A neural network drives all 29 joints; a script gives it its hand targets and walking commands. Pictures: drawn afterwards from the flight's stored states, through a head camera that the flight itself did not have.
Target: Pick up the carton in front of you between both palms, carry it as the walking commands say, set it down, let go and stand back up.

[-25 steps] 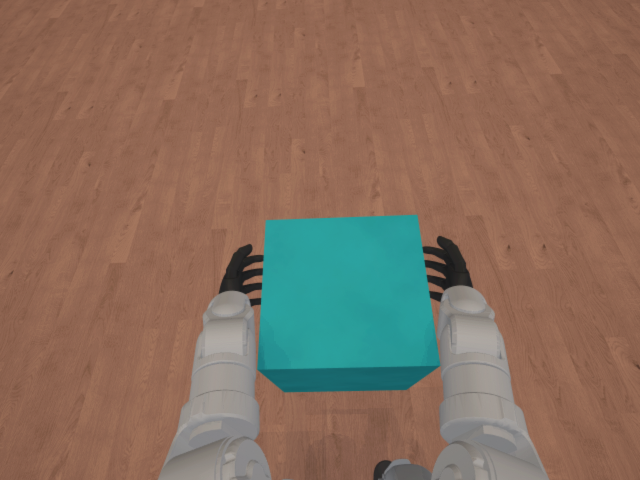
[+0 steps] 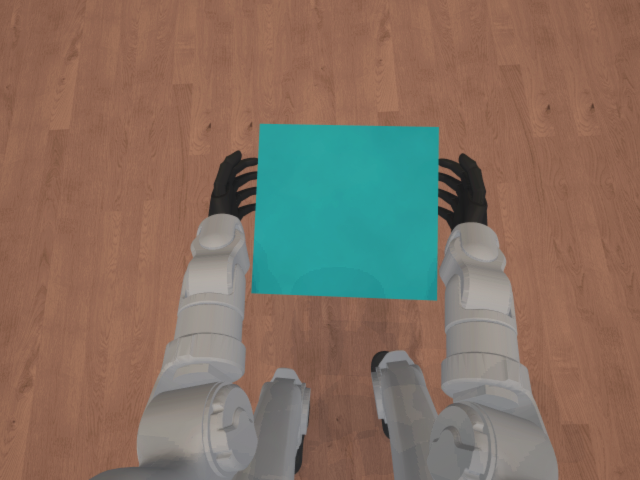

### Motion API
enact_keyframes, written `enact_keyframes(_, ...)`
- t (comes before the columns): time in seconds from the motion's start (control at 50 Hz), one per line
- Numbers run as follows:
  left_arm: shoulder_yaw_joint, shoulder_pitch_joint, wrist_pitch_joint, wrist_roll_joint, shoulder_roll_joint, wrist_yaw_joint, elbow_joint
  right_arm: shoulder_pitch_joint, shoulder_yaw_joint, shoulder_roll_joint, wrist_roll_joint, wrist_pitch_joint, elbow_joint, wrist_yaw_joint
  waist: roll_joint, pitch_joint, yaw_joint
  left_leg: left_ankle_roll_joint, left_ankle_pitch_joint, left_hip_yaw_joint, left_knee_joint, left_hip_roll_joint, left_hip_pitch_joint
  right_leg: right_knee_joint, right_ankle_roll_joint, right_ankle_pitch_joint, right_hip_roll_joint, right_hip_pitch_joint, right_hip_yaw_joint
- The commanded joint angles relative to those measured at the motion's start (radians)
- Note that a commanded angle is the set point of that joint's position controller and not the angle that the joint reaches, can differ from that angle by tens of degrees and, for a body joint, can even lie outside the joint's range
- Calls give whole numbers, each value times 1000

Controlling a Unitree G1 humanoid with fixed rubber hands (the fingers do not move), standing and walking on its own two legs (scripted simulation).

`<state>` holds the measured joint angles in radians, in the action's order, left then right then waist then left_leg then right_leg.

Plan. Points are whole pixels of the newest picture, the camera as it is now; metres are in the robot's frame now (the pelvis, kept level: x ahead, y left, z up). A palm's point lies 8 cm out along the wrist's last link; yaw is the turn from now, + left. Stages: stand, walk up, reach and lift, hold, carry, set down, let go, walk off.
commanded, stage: set down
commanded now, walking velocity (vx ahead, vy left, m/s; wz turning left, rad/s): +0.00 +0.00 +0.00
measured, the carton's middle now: (343, 223) +0.45 -0.03 -0.16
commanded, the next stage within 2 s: none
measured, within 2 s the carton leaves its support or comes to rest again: rests again in 1.70 s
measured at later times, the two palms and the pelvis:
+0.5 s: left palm (253, 218) +0.48 +0.12 -0.23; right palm (430, 241) +0.43 -0.17 -0.23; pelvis -0.03 -0.01 -0.13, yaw +1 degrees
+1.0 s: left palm (273, 223) +0.52 +0.11 -0.39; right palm (415, 246) +0.45 -0.18 -0.37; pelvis -0.04 +0.01 -0.22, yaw -1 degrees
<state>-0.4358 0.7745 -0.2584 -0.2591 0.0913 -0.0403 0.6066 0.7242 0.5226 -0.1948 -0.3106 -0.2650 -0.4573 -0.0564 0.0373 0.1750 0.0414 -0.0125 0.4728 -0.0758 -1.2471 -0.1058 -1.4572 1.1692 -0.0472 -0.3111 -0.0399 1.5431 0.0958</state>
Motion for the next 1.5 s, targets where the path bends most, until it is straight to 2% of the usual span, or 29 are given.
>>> enact_keyframes(0.0, 540, 569, 11, 104, 884, 297, 94, 528, -596, -884, 107, -20, -171, 262, -3, 797, 11, -13, -192, 77, 105, -65, 114, 39, 12, 226, -96, -583, -118)
enact_keyframes(0.1, 524, 632, 28, 122, 842, 292, 129, 602, -601, -882, 136, -6, -167, 218, -20, 885, 4, -8, -186, 92, -2, -75, -6, 134, -5, 245, -101, -534, -120)
enact_keyframes(0.28, 545, 749, 41, 176, 778, 286, 160, 734, -620, -848, 174, 12, -124, 144, -26, 991, 9, -12, -148, 116, -163, -83, -154, 286, -26, 236, -111, -466, -138)
enact_keyframes(0.48, 525, 879, 50, 196, 699, 265, 236, 878, -564, -773, 186, 24, -124, 105, -4, 991, 26, -11, -109, 126, -302, -84, -250, 432, -33, 182, -112, -316, -165)
enact_keyframes(0.68, 517, 990, 60, 204, 617, 229, 304, 999, -479, -679, 200, 42, -140, 103, 38, 957, 56, -11, -117, 113, -421, -75, -290, 574, -33, 161, -104, -144, -197)
enact_keyframes(0.92, 621, 1151, 89, 295, 503, 184, 338, 1135, -438, -554, 270, 74, -152, 100, 106, 938, 103, -14, -179, 94, -564, -48, -266, 736, -35, 204, -74, -42, -227)
enact_keyframes(0.94, 631, 1174, 97, 306, 495, 180, 321, 1098, -433, -579, 278, 76, -177, 99, 109, 928, 93, -16, -174, 98, -569, -47, -275, 742, -34, 208, -76, -49, -225)
enact_keyframes(1.04, 645, 1208, 114, 304, 477, 167, 314, 1076, -367, -620, 304, 73, -248, 125, 179, 890, 99, -11, -275, 82, -612, -34, -226, 787, -33, 251, -77, 73, -223)
enact_keyframes(1.08, 638, 1184, 112, 290, 496, 165, 318, 1068, -354, -615, 304, 70, -266, 141, 205, 848, 85, -14, -316, 75, -623, -32, -222, 797, -31, 250, -76, 131, -217)
enact_keyframes(1.18, 613, 1142, 123, 282, 506, 166, 355, 1047, -328, -590, 284, 78, -283, 157, 182, 763, 96, -8, -351, 55, -640, -29, -268, 815, -29, 262, -76, 183, -215)
enact_keyframes(1.32, 574, 1158, 136, 268, 446, 169, 402, 1034, -269, -540, 248, 89, -325, 159, 159, 657, 111, 10, -256, 49, -645, -31, -369, 827, -24, 221, -74, 201, -209)
enact_keyframes(1.48, 492, 1125, 126, 200, 354, 179, 483, 1032, -198, -466, 213, 89, -382, 163, 136, 519, 88, 30, -163, 39, -641, -22, -448, 832, -22, 131, -73, 262, -197)
